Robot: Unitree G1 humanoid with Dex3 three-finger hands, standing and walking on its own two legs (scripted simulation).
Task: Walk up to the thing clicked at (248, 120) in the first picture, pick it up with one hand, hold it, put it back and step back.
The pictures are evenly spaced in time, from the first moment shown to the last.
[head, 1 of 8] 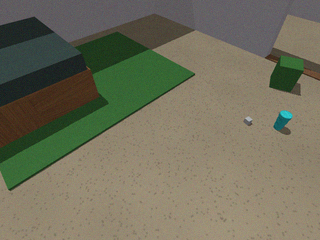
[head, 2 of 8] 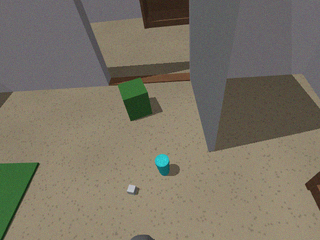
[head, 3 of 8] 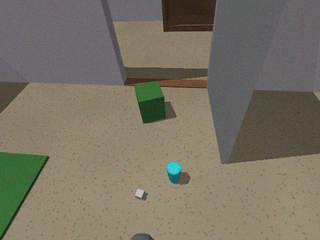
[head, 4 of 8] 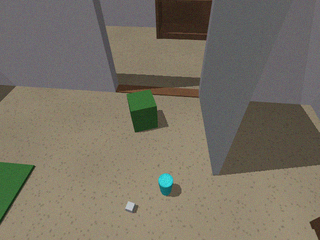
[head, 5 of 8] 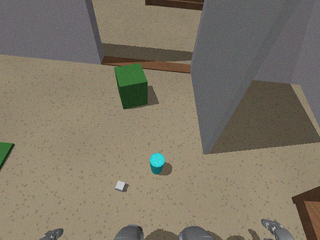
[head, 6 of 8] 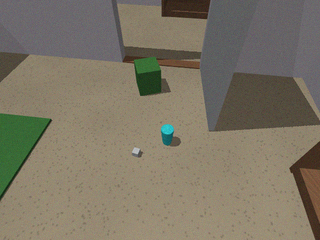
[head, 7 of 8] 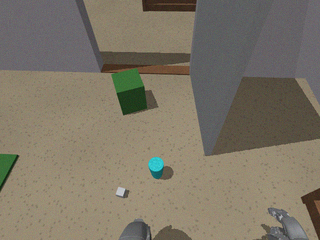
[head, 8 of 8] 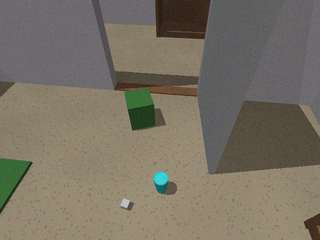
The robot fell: no
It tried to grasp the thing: no
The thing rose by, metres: 0.00
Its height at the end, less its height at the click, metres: +0.00
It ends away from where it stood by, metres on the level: 0.00
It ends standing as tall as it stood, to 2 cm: yes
